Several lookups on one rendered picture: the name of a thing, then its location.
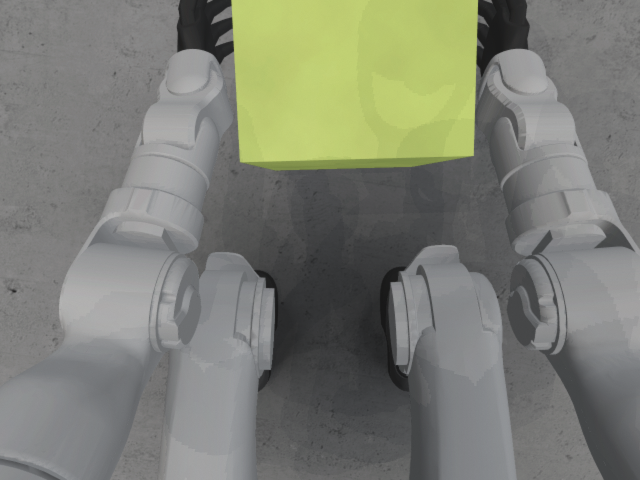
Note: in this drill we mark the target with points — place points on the left robot forearm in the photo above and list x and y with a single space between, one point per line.
159 204

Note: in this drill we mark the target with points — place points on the right robot forearm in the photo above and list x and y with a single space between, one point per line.
552 200

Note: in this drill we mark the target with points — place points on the robot left upper arm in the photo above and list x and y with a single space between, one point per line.
69 416

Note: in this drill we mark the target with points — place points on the robot right hand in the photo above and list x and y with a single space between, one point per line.
508 29

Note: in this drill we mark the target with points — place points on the left robot thigh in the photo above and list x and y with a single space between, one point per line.
209 420

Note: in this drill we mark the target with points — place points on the robot right upper arm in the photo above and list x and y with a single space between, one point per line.
581 308

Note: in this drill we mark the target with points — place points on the robot left hand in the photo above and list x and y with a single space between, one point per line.
195 30

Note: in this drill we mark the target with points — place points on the carton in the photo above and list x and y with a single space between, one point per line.
343 84

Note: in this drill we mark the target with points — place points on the right robot foot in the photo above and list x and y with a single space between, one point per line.
398 378

